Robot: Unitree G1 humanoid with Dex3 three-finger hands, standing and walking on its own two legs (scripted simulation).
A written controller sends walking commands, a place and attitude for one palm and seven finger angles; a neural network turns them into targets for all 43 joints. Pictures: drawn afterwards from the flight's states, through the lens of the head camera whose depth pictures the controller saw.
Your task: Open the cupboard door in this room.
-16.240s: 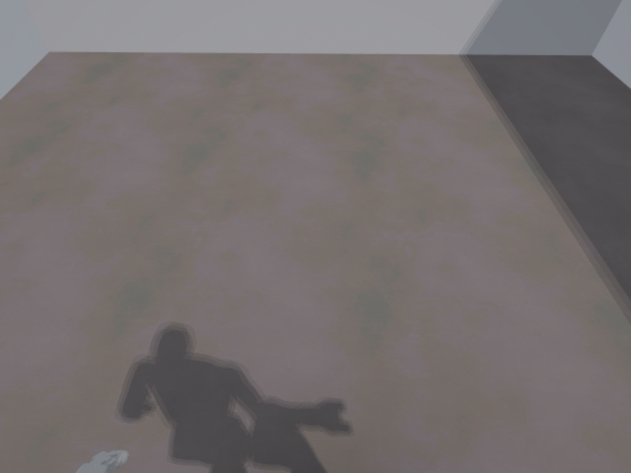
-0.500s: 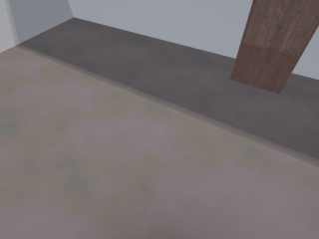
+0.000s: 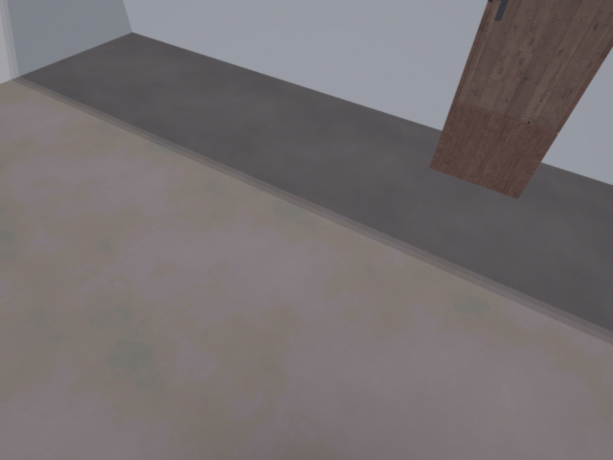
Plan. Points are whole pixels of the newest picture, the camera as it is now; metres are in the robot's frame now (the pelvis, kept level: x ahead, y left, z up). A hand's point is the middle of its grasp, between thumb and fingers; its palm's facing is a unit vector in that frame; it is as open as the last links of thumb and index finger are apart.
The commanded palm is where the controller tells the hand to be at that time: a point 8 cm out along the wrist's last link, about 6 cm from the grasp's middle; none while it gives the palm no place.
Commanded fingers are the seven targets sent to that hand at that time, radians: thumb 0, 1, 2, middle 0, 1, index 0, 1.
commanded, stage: turn or walk to find it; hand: left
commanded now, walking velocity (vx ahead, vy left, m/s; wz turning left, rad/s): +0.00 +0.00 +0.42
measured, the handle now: (505, 0) +1.64 -0.62 +0.06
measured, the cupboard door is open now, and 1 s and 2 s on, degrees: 0 0 0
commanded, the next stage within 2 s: stand and wait in 0.08 s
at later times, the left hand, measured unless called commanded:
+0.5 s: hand out of the picture -0.02 +0.16 -0.18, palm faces +0.06 -0.98 -0.17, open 7.4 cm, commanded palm none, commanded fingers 0.00 0.90 0.90 -0.20 -0.30 -0.20 -0.30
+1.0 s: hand out of the picture +0.00 +0.18 -0.18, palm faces +0.13 -0.97 -0.20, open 7.4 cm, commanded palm none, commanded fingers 0.00 0.90 0.90 -0.20 -0.30 -0.20 -0.30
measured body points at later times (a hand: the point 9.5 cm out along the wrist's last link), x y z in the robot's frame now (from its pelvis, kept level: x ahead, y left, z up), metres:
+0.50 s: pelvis +0.00 -0.01 +0.00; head +0.00 -0.01 +0.45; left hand -0.02 +0.21 -0.16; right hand +0.00 -0.23 -0.16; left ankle -0.02 +0.11 -0.74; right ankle +0.01 -0.13 -0.74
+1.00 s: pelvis -0.01 -0.01 -0.01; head +0.01 -0.01 +0.44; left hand -0.01 +0.23 -0.16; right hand +0.03 -0.24 -0.16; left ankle -0.02 +0.11 -0.74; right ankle +0.01 -0.13 -0.74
